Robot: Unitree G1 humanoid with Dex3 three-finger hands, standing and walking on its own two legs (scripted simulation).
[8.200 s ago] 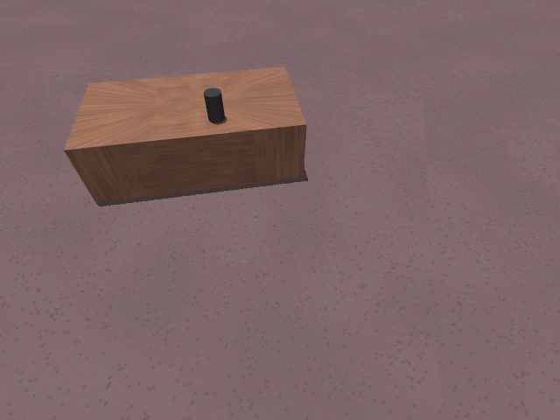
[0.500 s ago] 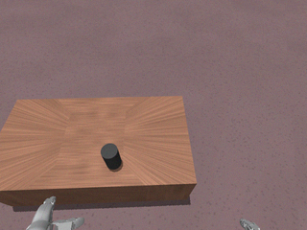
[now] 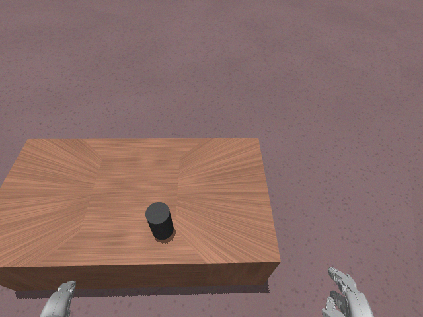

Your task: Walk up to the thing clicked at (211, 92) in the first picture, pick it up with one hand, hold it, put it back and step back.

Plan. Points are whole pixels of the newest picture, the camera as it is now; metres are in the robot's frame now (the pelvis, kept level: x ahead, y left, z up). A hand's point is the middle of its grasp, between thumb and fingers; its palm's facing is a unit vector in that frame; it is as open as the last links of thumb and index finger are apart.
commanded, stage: go down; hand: left
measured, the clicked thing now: (160, 221) +0.46 +0.18 -0.35
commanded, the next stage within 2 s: none
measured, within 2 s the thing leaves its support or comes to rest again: neither
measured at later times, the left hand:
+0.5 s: hand out of the picture +0.13 +0.25 -0.11, palm faces +0.10 -0.93 -0.35, open 17.4 cm
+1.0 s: hand (58, 262) +0.24 +0.31 -0.06, palm faces +0.20 -0.94 -0.27, open 17.4 cm
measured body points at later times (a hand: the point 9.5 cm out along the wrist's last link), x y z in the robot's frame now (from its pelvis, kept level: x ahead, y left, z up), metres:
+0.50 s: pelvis -0.01 +0.00 -0.03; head +0.02 +0.01 +0.42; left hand +0.13 +0.30 -0.08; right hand +0.15 -0.25 -0.10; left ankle -0.03 +0.11 -0.71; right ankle +0.01 -0.15 -0.71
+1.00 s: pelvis -0.03 -0.01 -0.03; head +0.01 +0.01 +0.42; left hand +0.23 +0.36 -0.04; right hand +0.11 -0.27 -0.11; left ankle -0.03 +0.11 -0.71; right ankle +0.01 -0.15 -0.71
